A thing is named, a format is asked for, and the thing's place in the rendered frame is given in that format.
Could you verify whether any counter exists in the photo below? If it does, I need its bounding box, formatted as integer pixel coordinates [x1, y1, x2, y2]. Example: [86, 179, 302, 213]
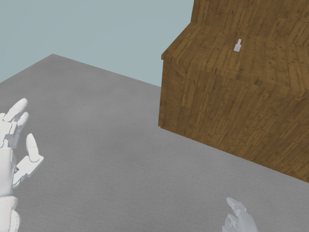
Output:
[158, 0, 309, 183]

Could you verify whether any left robot forearm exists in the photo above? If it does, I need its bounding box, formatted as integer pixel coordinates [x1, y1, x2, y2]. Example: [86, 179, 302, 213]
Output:
[0, 196, 21, 232]

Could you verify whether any right robot hand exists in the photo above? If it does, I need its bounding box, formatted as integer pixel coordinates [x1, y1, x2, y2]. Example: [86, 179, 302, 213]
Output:
[222, 197, 258, 232]

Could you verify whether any tap lever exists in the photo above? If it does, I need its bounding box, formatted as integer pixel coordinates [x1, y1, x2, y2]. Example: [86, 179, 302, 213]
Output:
[234, 39, 241, 52]

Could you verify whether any left robot hand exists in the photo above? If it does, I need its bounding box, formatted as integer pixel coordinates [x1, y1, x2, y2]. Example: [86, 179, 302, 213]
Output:
[0, 98, 44, 197]

